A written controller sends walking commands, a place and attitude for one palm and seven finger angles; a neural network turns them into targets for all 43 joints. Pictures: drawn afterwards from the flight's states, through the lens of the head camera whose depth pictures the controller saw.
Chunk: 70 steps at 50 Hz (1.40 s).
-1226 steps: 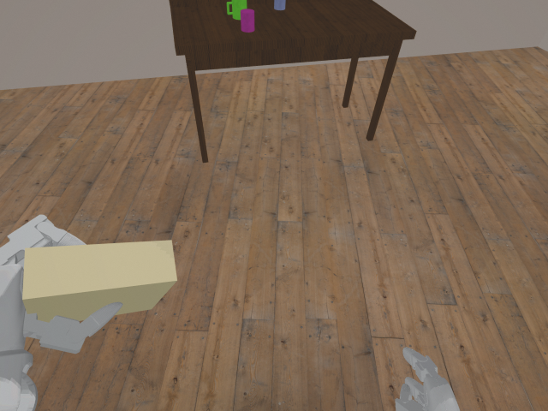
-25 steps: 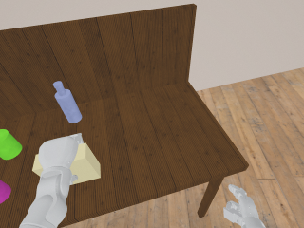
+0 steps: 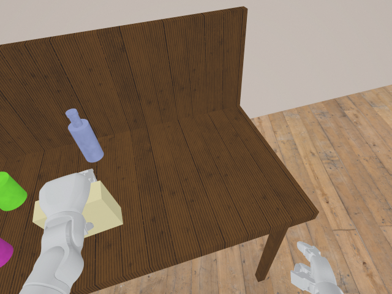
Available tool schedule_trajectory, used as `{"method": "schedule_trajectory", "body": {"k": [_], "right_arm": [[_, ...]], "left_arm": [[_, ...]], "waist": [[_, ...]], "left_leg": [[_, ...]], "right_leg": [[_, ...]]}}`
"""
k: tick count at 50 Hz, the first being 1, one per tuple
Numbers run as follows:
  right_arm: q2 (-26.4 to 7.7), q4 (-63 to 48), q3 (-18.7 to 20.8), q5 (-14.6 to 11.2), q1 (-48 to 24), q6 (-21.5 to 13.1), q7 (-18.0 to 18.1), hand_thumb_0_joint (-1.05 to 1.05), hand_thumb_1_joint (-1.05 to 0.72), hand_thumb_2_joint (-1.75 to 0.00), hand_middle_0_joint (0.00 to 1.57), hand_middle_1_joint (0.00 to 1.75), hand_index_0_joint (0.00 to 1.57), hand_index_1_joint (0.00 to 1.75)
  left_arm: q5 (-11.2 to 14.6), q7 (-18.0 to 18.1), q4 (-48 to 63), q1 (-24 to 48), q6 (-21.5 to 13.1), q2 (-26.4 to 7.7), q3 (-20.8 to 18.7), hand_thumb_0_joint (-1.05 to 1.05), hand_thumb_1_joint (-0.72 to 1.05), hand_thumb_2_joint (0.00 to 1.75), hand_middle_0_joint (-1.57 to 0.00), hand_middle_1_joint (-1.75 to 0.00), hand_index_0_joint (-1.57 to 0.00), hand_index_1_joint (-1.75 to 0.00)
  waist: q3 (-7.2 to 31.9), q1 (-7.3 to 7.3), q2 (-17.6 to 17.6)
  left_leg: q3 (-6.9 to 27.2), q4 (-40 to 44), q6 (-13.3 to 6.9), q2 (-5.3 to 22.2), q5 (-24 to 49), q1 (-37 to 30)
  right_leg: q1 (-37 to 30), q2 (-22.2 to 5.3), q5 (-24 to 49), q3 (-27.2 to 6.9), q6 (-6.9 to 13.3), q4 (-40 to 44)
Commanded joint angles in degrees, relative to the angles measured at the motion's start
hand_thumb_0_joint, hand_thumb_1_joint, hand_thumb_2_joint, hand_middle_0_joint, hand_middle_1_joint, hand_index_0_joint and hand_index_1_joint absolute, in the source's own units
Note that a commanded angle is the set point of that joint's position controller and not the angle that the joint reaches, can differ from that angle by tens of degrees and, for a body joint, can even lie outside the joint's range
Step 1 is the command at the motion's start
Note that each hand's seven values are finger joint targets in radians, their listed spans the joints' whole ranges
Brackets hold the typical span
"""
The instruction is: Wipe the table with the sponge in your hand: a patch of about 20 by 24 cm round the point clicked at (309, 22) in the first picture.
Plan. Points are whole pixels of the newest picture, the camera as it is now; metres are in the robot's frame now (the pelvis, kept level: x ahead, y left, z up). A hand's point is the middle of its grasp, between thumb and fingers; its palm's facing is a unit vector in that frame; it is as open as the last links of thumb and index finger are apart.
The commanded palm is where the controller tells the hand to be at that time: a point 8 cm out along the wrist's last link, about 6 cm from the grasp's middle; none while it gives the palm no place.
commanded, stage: move the sponge above the wiping area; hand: left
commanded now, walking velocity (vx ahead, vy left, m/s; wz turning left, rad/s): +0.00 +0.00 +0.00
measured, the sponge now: (87, 217) +0.25 +0.31 +0.00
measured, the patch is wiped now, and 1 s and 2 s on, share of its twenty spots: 0.00 0.00 0.15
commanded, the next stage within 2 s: lower the sponge onto the table in 0.40 s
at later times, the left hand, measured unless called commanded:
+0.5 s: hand (72, 211) +0.24 +0.32 +0.04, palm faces -0.02 -0.08 -1.00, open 9.2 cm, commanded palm +0.22 +0.28 +0.09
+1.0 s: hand (81, 226) +0.22 +0.30 +0.01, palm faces -0.14 -0.15 -0.98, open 9.2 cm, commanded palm +0.21 +0.28 +0.08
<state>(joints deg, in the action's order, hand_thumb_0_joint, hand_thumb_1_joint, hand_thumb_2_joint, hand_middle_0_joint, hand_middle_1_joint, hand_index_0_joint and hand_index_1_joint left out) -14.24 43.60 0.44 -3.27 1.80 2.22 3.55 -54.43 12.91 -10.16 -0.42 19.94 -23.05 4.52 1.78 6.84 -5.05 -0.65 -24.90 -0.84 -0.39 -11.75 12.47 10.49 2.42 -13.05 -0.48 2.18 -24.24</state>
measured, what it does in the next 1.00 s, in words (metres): stands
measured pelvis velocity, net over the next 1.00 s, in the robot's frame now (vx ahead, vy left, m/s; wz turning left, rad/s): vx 0.00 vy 0.00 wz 0.02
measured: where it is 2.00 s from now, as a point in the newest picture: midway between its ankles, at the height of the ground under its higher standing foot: outside the picture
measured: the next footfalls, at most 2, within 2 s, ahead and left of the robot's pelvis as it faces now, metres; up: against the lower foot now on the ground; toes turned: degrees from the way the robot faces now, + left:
none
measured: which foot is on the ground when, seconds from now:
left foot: down 0.00-1.00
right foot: down 0.00-1.00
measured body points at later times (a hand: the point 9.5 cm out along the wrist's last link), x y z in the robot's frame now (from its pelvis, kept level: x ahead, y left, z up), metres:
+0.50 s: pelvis +0.00 +0.00 +0.00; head -0.01 -0.04 +0.45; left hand +0.23 +0.31 +0.10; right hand +0.24 -0.21 -0.09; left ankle +0.02 +0.11 -0.74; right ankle +0.00 -0.10 -0.74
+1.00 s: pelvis +0.00 +0.00 +0.00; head -0.01 -0.03 +0.45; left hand +0.23 +0.30 +0.06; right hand +0.23 -0.21 -0.09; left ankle +0.02 +0.11 -0.74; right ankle +0.00 -0.10 -0.74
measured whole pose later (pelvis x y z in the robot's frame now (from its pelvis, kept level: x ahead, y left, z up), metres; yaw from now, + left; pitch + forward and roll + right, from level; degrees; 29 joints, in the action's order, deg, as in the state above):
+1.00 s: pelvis +0.00 +0.00 +0.00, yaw +1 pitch -1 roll +0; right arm -15.0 41.9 -1.0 -4.0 1.1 4.0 3.4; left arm -52.5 5.3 -12.9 -1.4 26.9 -22.3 7.6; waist 1.7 5.5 -4.8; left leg 0.3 -25.1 -1.3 -1.0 -11.4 12.9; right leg 10.5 1.9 -13.2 0.3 1.9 -24.5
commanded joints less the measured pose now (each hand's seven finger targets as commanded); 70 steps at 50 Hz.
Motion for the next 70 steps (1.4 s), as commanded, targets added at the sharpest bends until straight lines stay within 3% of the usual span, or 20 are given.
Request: {"method": "schedule_trajectory", "body": {"k": [1,6,9,12,14,15,17,24,28,33,34,35,39,45,50,54,55,59,65,70], "right_arm": [[-6.69,-11.25,0.89,-1.12,-13.44,-2.32,0.24,0.0,-0.9,-0.9,0.2,0.3,0.2,0.3],[-6.52,-12.45,0.76,0.1,-11.46,-2.95,0.29,0.0,-0.9,-0.9,0.2,0.3,0.2,0.3],[-6.32,-11.86,1.41,1.56,-10.06,-3.69,0.78,0.0,-0.9,-0.9,0.2,0.3,0.2,0.3],[-5.43,-11.26,1.69,2.09,-9.77,-4.33,0.95,0.0,-0.9,-0.9,0.2,0.3,0.2,0.3],[-6.27,-10.22,1.97,1.76,-10.42,-3.78,0.87,0.0,-0.9,-0.9,0.2,0.3,0.2,0.3],[-5.33,-10.84,1.88,1.25,-10.49,-3.81,0.62,0.0,-0.9,-0.9,0.2,0.3,0.2,0.3],[-6.09,-10.12,1.91,0.47,-12.18,-3.46,0.28,0.0,-0.9,-0.9,0.2,0.3,0.2,0.3],[-7.05,-11.59,0.5,-1.13,-14.27,-1.71,0.63,0.0,-0.9,-0.9,0.2,0.3,0.2,0.3],[-6.45,-11.94,0.72,0.37,-11.08,-3.27,0.85,0.0,-0.9,-0.9,0.2,0.3,0.2,0.3],[-5.71,-10.82,1.98,2.28,-8.51,-4.56,1.23,0.0,-0.9,-0.9,0.2,0.3,0.2,0.3],[-6.21,-10.56,2.21,2.32,-8.48,-4.44,1.14,0.0,-0.9,-0.9,0.2,0.3,0.2,0.3],[-5.46,-11.04,2.06,2.01,-8.74,-4.35,0.99,0.0,-0.9,-0.9,0.2,0.3,0.2,0.3],[-6.57,-10.04,2.3,0.66,-11.91,-3.11,-0.36,0.0,-0.9,-0.9,0.2,0.3,0.2,0.3],[-7.16,-11.8,0.59,-1.24,-14.49,-1.04,-0.18,0.0,-0.9,-0.9,0.2,0.3,0.2,0.3],[-6.44,-12.22,0.67,0.3,-11.07,-2.87,1.17,0.0,-0.9,-0.9,0.2,0.3,0.2,0.3],[-6.14,-10.37,2.04,2.02,-7.62,-4.56,1.84,0.0,-0.9,-0.9,0.2,0.3,0.2,0.3],[-5.4,-10.38,2.13,2.04,-7.47,-4.66,1.9,0.0,-0.9,-0.9,0.2,0.3,0.2,0.3],[-6.21,-9.49,2.91,1.07,-8.31,-4.06,0.91,0.0,-0.9,-0.9,0.2,0.3,0.2,0.3],[-7.14,-10.73,1.68,-0.76,-11.63,-1.44,-0.22,0.0,-0.9,-0.9,0.2,0.3,0.2,0.3],[-7.15,-11.55,1.49,-0.24,-10.06,-1.79,0.91,0.0,-0.9,-0.9,0.2,0.3,0.2,0.3]], "left_arm": [[1.7,-3.17,7.08,9.68,6.08,-5.51,0.75,0.0,0.1,1.3,-1.2,-1.6,-1.2,-1.6],[-0.82,-7.5,12.52,12.58,1.06,-9.62,-0.89,0.0,0.1,1.3,-1.2,-1.6,-1.2,-1.6],[-3.32,-4.62,19.27,16.21,-5.28,-16.59,-7.51,0.0,0.1,1.3,-1.2,-1.6,-1.2,-1.6],[-5.96,0.45,19.26,16.31,-7.9,-16.0,-9.5,0.0,0.1,1.3,-1.2,-1.6,-1.2,-1.6],[-5.94,3.48,17.22,15.07,-6.08,-19.8,-14.21,0.0,0.1,1.3,-1.2,-1.6,-1.2,-1.6],[-4.81,4.01,16.8,14.28,-4.78,-13.87,-9.76,0.0,0.1,1.3,-1.2,-1.6,-1.2,-1.6],[-2.93,4.25,13.21,12.78,-1.15,-13.24,-9.35,0.0,0.1,1.3,-1.2,-1.6,-1.2,-1.6],[1.65,-6.2,7.82,11.45,6.49,-6.36,1.26,0.0,0.1,1.3,-1.2,-1.6,-1.2,-1.6],[-1.07,-8.75,13.2,17.39,-1.22,-10.6,-0.36,0.0,0.1,1.3,-1.2,-1.6,-1.2,-1.6],[-5.79,-1.33,18.2,17.6,-10.19,-16.95,-9.85,0.0,0.1,1.3,-1.2,-1.6,-1.2,-1.6],[-5.94,0.72,18.56,15.87,-9.86,-19.87,-13.67,0.0,0.1,1.3,-1.2,-1.6,-1.2,-1.6],[-5.85,2.2,18.22,15.74,-9.16,-15.37,-10.51,0.0,0.1,1.3,-1.2,-1.6,-1.2,-1.6],[-2.85,5.23,12.11,9.2,-0.9,-13.42,-11.19,0.0,0.1,1.3,-1.2,-1.6,-1.2,-1.6],[1.69,-3.91,6.75,7.25,8.96,-4.57,1.7,0.0,0.1,1.3,-1.2,-1.6,-1.2,-1.6],[-1.68,-7.28,13.08,18.98,-0.37,-10.02,-0.11,0.0,0.1,1.3,-1.2,-1.6,-1.2,-1.6],[-5.53,-1.65,16.08,21.42,-10.33,-17.72,-9.17,0.0,0.1,1.3,-1.2,-1.6,-1.2,-1.6],[-6.22,0.08,15.75,20.97,-11.26,-15.31,-8.19,0.0,0.1,1.3,-1.2,-1.6,-1.2,-1.6],[-4.6,5.05,7.9,14.13,-7.13,-12.77,-9.93,0.0,0.1,1.3,-1.2,-1.6,-1.2,-1.6],[0.16,1.17,0.77,6.97,4.0,-5.15,-1.55,0.0,0.1,1.3,-1.2,-1.6,-1.2,-1.6],[-1.74,-2.7,4.32,16.9,1.15,-9.37,-1.68,0.0,0.1,1.3,-1.2,-1.6,-1.2,-1.6]], "waist": [[8.71,-1.38,7.77],[11.98,-1.37,5.66],[14.31,-0.12,-0.2],[14.34,0.72,-3.02],[13.36,1.79,-3.77],[13.22,0.97,-2.85],[12.11,1.02,0.47],[6.25,-2.34,6.48],[11.81,-2.28,3.01],[15.19,0.33,-2.36],[15.4,1.48,-3.37],[15.53,0.95,-3.21],[12.57,2.09,-0.01],[7.1,-1.29,8.2],[11.06,-2.45,2.97],[15.05,-0.63,-3.94],[15.43,-0.68,-5.21],[12.78,0.34,-1.56],[10.27,-0.49,7.66],[11.37,-2.33,4.68]], "left_leg": [[4.63,2.85,-1.45,-1.04,8.0,-4.22],[5.16,0.97,-2.59,-1.79,8.69,-5.53],[5.78,0.65,-2.2,-1.38,10.41,-7.72],[5.26,0.29,-1.26,-1.23,13.62,-8.27],[5.66,0.78,-0.58,-1.3,13.47,-7.79],[4.8,1.01,-0.64,-1.01,13.51,-7.17],[4.7,1.5,-0.36,-1.01,12.89,-6.69],[4.76,2.63,-1.9,-1.6,6.36,-4.36],[5.17,0.8,-2.8,-1.96,7.94,-6.68],[5.65,0.1,-1.35,-1.13,13.99,-8.78],[6.11,0.43,-0.86,-0.99,14.26,-8.36],[5.4,0.57,-0.62,-0.89,14.63,-7.57],[5.26,1.95,0.53,-0.8,13.93,-6.02],[4.63,2.78,-1.64,-1.17,6.95,-3.32],[5.35,1.0,-2.97,-1.93,4.91,-5.5],[5.74,-0.26,-2.07,-1.14,7.92,-8.06],[5.7,-0.3,-1.62,-1.11,8.84,-7.81],[5.42,0.32,-0.05,-0.64,10.28,-5.78],[3.77,1.42,-0.97,-0.95,8.01,-1.27],[4.33,-0.05,-2.47,-1.77,5.25,-2.3]], "right_leg": [[-0.66,-1.47,8.17,-4.46,1.6,4.58],[-1.12,-1.18,9.82,-4.57,1.86,3.35],[-1.32,-0.5,10.7,-6.27,2.69,2.9],[-0.83,-0.69,13.02,-6.29,3.36,2.65],[-1.06,-0.3,12.33,-8.19,4.04,3.2],[-1.43,-0.73,12.77,-6.39,3.47,2.79],[-1.42,-1.01,12.54,-6.62,3.1,3.54],[0.64,-1.33,6.37,-5.25,1.64,5.59],[0.02,-1.15,8.74,-4.97,1.96,4.18],[-0.25,-0.41,12.97,-6.02,3.37,2.62],[-0.89,0.0,12.83,-6.97,3.76,2.39],[-1.01,-0.31,13.15,-5.71,3.5,2.04],[-1.39,-0.5,12.18,-6.69,3.5,2.89],[-0.27,-1.29,7.29,-4.01,1.54,4.91],[1.29,-0.67,4.95,-4.06,1.9,3.88],[1.93,0.19,7.55,-6.5,3.19,2.5],[2.1,0.2,7.76,-5.48,3.3,1.99],[3.41,0.11,8.25,-6.05,3.47,2.38],[0.27,-1.23,9.2,-4.21,1.76,3.01],[1.85,-0.95,6.46,-3.99,1.71,2.83]]}}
